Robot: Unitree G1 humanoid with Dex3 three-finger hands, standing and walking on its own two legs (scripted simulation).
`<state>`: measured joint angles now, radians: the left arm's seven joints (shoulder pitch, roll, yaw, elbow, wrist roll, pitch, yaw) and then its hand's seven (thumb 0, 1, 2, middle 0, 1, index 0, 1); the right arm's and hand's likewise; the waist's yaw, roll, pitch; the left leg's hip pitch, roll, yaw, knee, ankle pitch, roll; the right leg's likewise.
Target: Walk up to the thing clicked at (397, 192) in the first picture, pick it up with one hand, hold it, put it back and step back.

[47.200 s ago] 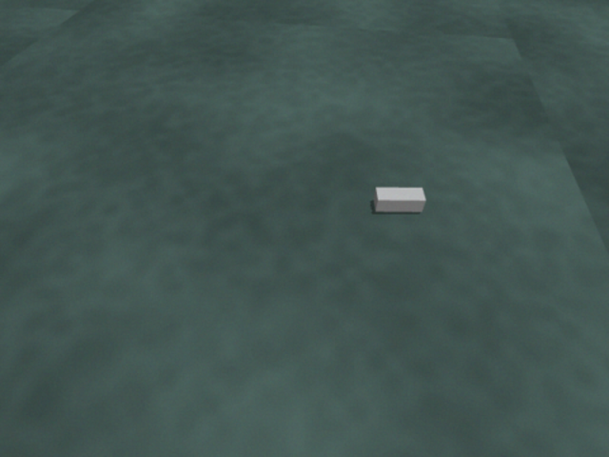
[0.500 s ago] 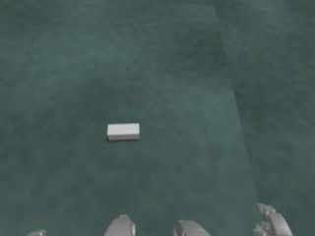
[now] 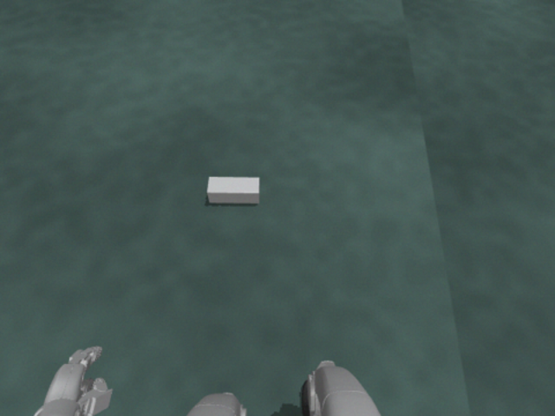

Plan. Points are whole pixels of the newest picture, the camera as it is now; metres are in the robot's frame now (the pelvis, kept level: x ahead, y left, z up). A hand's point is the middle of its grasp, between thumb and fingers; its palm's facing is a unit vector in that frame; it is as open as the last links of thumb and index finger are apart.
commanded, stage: step back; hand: left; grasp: from above
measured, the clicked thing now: (234, 190) +0.96 +0.17 -0.71
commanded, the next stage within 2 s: stand in 1.40 s
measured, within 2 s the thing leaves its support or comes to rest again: neither
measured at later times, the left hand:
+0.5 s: hand out of the picture -0.09 +0.24 -0.12, palm faces +0.00 -0.90 -0.44, open 7.4 cm
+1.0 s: hand out of the picture -0.04 +0.22 -0.12, palm faces +0.03 -0.91 -0.40, open 7.4 cm
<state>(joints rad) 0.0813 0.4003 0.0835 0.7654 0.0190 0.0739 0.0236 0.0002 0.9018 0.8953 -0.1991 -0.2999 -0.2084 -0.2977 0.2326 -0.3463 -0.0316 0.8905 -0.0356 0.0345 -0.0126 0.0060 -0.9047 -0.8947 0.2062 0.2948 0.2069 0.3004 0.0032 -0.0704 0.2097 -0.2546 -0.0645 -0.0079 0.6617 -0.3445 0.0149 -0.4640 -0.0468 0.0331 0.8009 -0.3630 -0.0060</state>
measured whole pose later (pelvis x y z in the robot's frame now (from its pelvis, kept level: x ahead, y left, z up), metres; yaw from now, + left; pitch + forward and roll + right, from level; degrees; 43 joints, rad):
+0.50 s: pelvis -0.14 -0.03 +0.01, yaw -2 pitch -2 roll +1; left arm 0.27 0.35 0.07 0.95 0.05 0.00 0.01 0.00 0.90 0.89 -0.20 -0.30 -0.21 -0.30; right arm 0.20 -0.42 -0.05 0.91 -0.02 0.05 0.00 0.00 -0.90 -0.89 0.21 0.29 0.21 0.30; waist 0.03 0.06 0.07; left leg -0.40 -0.05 -0.14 0.94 -0.42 -0.01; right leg -0.25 -0.01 0.02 0.62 -0.33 -0.01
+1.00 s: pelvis -0.11 -0.05 +0.01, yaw +1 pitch -3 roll +0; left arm 0.20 0.35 0.06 0.97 0.04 -0.04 0.00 0.00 0.90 0.90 -0.20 -0.30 -0.21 -0.30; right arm 0.25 -0.39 -0.05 0.98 -0.02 0.02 0.00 0.01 -0.90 -0.89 0.21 0.29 0.21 0.30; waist 0.01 0.04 0.07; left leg -0.31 -0.02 -0.10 0.87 -0.53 0.01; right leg -0.28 0.01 -0.06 0.61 -0.29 -0.05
